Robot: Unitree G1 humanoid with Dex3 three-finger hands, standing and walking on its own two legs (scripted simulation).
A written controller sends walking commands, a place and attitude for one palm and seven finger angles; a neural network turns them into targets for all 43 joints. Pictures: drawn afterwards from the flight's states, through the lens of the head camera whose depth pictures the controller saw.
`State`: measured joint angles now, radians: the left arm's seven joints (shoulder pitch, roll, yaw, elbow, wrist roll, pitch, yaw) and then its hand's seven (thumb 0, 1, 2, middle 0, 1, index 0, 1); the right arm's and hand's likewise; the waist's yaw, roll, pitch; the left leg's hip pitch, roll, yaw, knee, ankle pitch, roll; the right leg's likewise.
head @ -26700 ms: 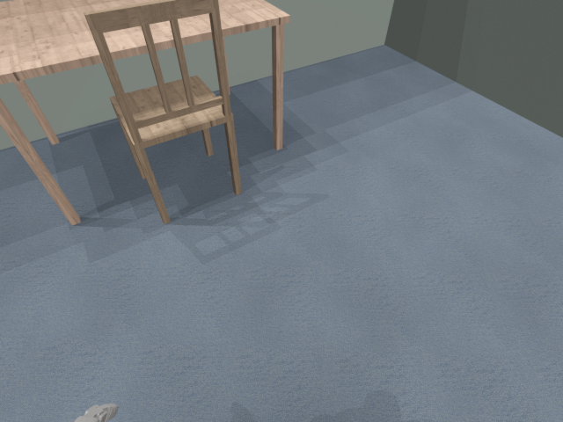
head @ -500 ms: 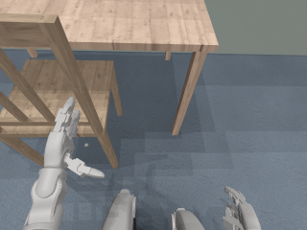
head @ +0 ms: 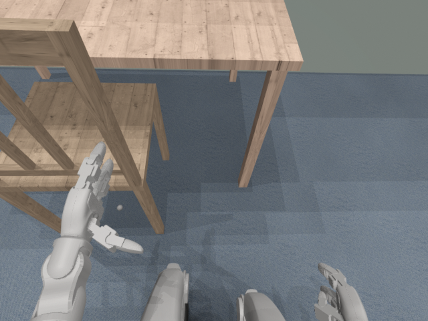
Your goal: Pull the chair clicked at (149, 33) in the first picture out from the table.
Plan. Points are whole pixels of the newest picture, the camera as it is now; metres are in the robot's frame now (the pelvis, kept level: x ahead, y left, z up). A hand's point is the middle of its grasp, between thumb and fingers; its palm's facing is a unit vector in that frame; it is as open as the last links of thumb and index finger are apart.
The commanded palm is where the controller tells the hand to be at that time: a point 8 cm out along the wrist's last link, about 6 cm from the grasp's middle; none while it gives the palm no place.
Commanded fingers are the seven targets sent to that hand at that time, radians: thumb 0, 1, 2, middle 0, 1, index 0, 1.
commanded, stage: aim the fingers beside a spindle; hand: left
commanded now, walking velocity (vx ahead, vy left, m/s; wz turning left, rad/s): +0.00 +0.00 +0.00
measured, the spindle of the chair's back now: out of the picture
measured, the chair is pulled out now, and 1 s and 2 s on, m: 0.00 0.00 0.00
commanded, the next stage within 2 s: none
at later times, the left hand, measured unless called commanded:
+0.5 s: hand (122, 203) +0.30 +0.18 +0.04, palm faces -0.01 -1.00 -0.04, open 17.0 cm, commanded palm +0.29 +0.24 +0.04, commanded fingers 0.00 -0.50 0.30 -0.06 -0.08 -0.06 -0.08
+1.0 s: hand (123, 210) +0.30 +0.18 +0.02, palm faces +0.00 -1.00 -0.02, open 16.9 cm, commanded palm +0.28 +0.24 +0.04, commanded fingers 0.00 -0.50 0.30 -0.06 -0.08 -0.06 -0.08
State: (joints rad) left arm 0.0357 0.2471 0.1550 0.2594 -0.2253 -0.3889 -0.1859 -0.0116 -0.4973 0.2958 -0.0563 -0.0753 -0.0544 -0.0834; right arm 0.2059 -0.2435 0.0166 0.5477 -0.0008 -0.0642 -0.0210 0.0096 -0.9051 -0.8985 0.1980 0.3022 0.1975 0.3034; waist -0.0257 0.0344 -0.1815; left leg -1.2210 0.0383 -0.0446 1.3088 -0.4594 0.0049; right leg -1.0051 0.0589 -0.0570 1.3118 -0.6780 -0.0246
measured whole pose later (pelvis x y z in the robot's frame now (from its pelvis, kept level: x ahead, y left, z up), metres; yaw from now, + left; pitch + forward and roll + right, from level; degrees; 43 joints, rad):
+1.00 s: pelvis +0.00 +0.00 +0.00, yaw +0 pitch +21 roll -4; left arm 0.06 0.23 0.13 0.20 -0.20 -0.39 -0.14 -0.01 -0.50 0.30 -0.06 -0.08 -0.06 -0.08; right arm 0.18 -0.23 0.02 0.53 -0.01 -0.06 -0.02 0.01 -0.90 -0.90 0.20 0.30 0.20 0.30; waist -0.04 0.03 -0.17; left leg -1.23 0.04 -0.05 1.32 -0.46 0.01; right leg -1.01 0.06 -0.06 1.32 -0.68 -0.02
